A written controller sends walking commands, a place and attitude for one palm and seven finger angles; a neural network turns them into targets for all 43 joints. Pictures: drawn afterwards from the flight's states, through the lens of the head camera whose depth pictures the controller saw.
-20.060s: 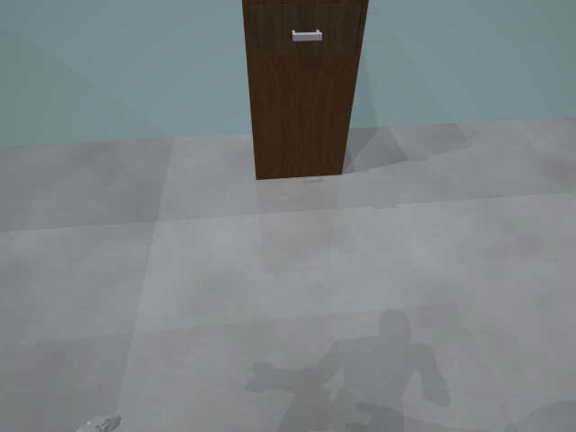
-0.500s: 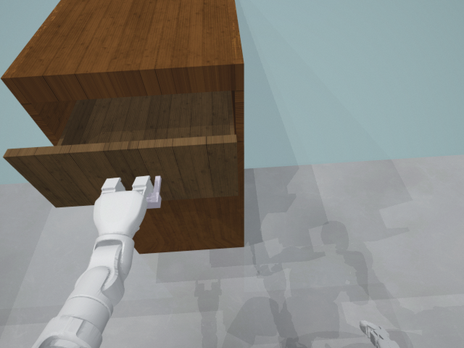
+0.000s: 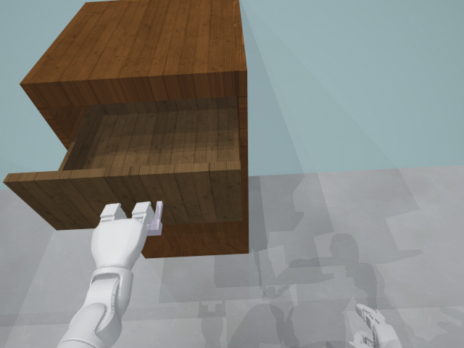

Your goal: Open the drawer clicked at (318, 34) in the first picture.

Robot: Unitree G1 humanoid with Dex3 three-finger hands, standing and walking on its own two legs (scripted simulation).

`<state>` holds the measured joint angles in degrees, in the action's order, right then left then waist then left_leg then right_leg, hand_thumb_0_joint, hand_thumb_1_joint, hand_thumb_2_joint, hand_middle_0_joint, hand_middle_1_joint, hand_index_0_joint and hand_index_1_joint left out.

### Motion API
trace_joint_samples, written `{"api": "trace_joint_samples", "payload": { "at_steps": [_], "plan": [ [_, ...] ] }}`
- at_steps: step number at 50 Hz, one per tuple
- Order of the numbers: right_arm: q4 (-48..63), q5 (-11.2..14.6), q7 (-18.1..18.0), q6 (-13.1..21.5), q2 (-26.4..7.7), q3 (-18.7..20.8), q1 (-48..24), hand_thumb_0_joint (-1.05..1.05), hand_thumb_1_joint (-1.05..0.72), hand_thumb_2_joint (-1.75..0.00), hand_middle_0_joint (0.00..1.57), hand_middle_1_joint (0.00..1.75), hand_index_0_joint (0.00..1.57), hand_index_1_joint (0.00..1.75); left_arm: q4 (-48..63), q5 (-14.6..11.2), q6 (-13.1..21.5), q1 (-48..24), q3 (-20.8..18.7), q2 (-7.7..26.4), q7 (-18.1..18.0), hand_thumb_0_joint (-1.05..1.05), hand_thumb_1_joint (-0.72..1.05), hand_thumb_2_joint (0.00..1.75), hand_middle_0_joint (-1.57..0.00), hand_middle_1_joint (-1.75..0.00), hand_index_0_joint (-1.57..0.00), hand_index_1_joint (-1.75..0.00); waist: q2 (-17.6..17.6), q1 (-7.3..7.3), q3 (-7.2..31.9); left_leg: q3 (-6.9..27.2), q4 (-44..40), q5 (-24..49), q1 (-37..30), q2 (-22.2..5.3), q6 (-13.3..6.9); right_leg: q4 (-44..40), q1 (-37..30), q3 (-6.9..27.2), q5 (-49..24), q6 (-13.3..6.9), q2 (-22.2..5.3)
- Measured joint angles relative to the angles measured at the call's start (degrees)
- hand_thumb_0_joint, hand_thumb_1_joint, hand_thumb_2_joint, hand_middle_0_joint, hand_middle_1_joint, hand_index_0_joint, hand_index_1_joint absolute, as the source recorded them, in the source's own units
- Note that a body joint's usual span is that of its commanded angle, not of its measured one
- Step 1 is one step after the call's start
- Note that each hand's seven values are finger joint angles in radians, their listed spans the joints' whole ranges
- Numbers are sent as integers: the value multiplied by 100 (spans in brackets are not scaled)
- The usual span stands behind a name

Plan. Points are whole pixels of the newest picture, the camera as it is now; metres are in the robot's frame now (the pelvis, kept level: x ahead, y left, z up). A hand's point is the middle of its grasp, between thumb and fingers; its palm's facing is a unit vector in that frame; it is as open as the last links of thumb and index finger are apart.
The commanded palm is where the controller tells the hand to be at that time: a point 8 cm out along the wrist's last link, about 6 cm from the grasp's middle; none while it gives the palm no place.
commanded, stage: pull the drawer open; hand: left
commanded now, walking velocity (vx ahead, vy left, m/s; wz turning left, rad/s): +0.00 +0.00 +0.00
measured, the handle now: (133, 218) +0.34 +0.22 +0.01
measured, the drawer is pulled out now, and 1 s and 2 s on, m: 0.21 0.30 0.30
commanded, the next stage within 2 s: open the thumb to release the handle in 1.10 s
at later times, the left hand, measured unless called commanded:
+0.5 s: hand (126, 281) +0.23 +0.21 -0.01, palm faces +0.02 -0.08 -1.00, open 5.6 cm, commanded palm +0.20 +0.21 +0.04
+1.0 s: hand (122, 302) +0.20 +0.20 -0.01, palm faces +0.02 -0.11 -0.99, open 5.8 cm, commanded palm +0.14 +0.21 +0.04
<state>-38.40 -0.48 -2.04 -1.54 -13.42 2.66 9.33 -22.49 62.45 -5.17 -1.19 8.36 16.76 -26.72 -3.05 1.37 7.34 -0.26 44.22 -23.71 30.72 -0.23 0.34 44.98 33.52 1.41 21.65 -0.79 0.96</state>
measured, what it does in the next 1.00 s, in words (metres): stands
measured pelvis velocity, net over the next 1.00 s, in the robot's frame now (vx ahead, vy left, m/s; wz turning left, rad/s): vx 0.00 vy -0.01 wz -0.03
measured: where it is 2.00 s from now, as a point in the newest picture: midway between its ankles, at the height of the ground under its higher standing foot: outside the picture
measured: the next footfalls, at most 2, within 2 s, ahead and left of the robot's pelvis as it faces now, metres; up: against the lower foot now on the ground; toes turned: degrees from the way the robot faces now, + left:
none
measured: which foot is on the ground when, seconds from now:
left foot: down 0.00-1.00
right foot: down 0.00-1.00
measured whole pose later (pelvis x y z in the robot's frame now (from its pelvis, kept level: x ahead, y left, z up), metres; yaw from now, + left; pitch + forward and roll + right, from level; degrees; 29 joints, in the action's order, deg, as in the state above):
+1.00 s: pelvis +0.00 -0.01 -0.01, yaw -2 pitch +9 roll +1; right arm -34.3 -2.2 0.7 -2.2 -12.2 0.5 5.2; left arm 2.6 61.9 -3.2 26.8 6.3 17.0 -27.0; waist -1.9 2.4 7.5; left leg -1.5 47.7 -26.4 30.2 -1.2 1.1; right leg 49.6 34.2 2.6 24.3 -1.5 2.1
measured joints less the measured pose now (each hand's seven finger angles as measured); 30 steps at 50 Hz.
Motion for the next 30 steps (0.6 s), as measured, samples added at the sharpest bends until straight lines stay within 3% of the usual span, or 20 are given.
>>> {"api": "trace_joint_samples", "payload": {
  "at_steps": [12, 30],
  "plan": [
    [60, -19, -23, 27, 53, -74, -181, 1, -91, -90, 20, 30, 20, 30, 456, -14, -21, 446, 9, 6, 75, 4, 72, 82, -32, -134, -42, -135, 28, 64, -45, 0, -39, 4, -113, -11, 30, 11, -87, 0, 19, -28, 12],
    [207, -130, 118, -25, 36, -86, -356, 1, -91, -90, 20, 30, 20, 30, 1811, 89, 41, 1978, 56, -31, -107, 5, 71, 82, -31, -135, -42, -135, 33, 180, -36, -11, 159, -166, -128, -21, 41, 231, -85, 10, 192, -40, 25]
  ]
}}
